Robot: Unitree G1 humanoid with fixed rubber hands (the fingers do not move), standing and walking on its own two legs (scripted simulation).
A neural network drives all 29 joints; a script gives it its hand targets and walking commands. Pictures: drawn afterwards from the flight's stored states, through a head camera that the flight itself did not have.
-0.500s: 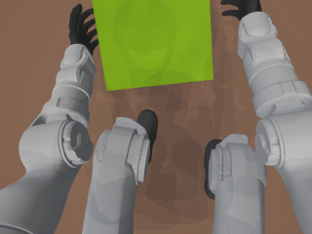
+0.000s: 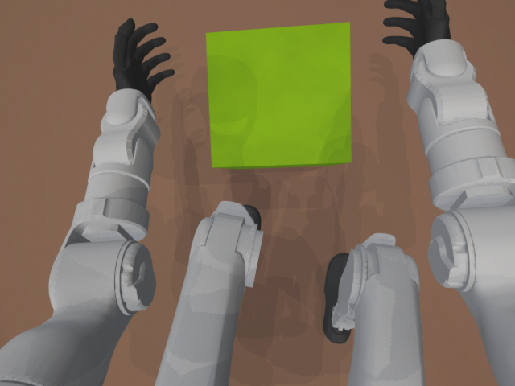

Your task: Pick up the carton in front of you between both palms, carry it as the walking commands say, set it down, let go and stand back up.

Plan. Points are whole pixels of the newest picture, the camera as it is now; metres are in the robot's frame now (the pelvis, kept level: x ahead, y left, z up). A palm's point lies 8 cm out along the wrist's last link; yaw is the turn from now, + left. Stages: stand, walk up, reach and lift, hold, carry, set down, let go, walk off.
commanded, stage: set down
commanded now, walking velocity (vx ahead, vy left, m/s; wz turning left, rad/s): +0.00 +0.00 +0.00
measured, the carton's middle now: (279, 113) +0.49 +0.09 -0.31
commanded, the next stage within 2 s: let go in 0.68 s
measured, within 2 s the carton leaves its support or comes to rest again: neither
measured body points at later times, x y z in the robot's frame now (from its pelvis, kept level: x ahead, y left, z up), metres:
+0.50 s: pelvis +0.03 +0.00 +0.12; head +0.33 +0.02 +0.46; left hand +0.47 +0.29 +0.02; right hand +0.58 -0.09 +0.02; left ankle +0.15 +0.13 -0.40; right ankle +0.08 -0.12 -0.40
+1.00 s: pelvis +0.07 +0.02 +0.25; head +0.31 +0.03 +0.64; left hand +0.41 +0.28 +0.14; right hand +0.49 -0.12 +0.14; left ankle +0.15 +0.13 -0.40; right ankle +0.08 -0.12 -0.40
